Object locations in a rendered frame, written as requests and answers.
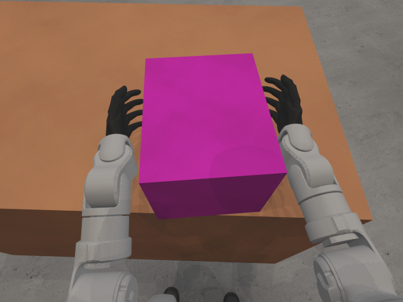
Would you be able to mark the carton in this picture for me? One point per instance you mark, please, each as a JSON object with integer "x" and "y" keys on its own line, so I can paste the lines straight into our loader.
{"x": 208, "y": 144}

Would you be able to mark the robot right forearm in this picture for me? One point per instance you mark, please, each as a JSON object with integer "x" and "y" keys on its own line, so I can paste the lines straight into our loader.
{"x": 327, "y": 214}

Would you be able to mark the robot left forearm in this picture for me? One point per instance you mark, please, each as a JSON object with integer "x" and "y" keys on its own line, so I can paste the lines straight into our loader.
{"x": 107, "y": 193}

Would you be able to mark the robot right upper arm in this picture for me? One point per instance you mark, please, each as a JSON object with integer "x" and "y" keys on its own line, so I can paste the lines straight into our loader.
{"x": 353, "y": 274}

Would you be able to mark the pedestal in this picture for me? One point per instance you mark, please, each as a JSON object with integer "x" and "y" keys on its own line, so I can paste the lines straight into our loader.
{"x": 60, "y": 64}

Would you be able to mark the robot left upper arm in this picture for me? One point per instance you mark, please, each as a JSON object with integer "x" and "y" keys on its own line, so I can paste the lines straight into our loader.
{"x": 118, "y": 286}

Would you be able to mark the left robot foot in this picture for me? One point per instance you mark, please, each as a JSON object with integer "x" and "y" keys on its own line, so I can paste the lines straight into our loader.
{"x": 172, "y": 291}

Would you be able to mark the left robot hand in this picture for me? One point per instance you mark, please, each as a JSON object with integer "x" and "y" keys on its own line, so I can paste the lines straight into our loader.
{"x": 118, "y": 119}

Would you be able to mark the right robot hand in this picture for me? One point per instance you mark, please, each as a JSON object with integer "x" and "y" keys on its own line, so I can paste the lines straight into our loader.
{"x": 288, "y": 107}

